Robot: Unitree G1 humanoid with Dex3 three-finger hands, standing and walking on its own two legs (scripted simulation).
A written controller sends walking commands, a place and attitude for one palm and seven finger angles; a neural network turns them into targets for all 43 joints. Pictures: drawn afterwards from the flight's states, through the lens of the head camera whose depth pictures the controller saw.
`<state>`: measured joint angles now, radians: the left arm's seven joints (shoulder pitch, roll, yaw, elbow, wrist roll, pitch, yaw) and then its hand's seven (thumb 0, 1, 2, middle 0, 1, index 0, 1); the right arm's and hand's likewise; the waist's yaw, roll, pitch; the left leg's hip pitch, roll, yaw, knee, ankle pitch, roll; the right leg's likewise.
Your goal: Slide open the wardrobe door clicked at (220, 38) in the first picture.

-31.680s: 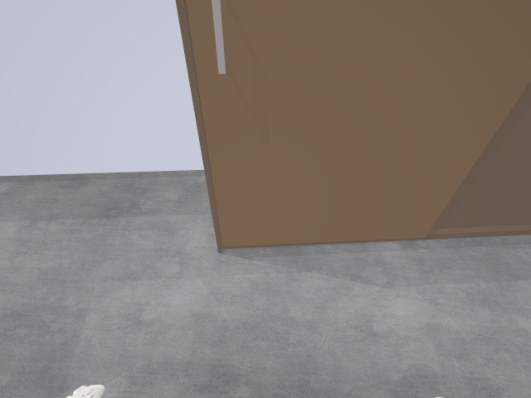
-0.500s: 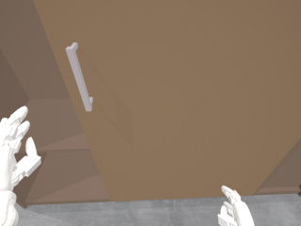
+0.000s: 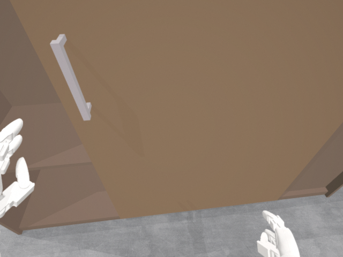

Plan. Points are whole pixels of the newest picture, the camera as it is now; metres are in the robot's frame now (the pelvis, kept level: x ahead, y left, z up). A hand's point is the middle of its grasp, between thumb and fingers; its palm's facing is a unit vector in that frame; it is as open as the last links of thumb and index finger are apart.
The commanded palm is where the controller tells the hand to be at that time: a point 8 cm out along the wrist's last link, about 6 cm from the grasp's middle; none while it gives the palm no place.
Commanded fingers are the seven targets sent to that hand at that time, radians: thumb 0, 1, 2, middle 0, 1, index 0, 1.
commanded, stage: step back with the hand held close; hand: left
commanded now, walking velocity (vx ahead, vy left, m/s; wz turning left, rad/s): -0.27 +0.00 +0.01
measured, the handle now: (75, 81) +0.43 +0.26 +0.20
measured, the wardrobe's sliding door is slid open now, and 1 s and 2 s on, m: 0.55 0.55 0.55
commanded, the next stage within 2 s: stop stepping back and stand still in 0.74 s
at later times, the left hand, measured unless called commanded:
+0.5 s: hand out of the picture +0.12 +0.32 +0.17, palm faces +0.50 -0.78 -0.37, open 7.4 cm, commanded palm +0.06 +0.35 +0.18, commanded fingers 0.00 0.90 0.90 -0.20 -0.30 -0.20 -0.30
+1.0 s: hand out of the picture +0.03 +0.36 +0.17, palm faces +0.36 -0.84 -0.41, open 7.4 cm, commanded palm -0.03 +0.40 +0.18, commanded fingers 0.00 0.90 0.90 -0.20 -0.30 -0.20 -0.30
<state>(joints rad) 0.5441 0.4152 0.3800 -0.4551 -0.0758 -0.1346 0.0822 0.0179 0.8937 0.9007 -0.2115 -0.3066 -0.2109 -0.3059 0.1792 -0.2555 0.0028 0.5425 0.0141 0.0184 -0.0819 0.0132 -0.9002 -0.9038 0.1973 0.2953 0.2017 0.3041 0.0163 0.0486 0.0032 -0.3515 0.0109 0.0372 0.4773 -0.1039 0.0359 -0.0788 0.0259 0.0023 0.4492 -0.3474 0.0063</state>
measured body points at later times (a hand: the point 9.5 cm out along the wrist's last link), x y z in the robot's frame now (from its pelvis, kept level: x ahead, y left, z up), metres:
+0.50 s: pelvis -0.07 +0.04 -0.01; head -0.07 +0.06 +0.44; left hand +0.08 +0.36 +0.19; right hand +0.12 -0.18 -0.08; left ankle +0.09 +0.10 -0.73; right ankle -0.07 -0.12 -0.73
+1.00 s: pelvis -0.17 +0.10 +0.01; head -0.15 +0.16 +0.45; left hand +0.01 +0.41 +0.19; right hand -0.01 -0.12 -0.05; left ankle -0.07 +0.16 -0.73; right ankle -0.21 -0.04 -0.68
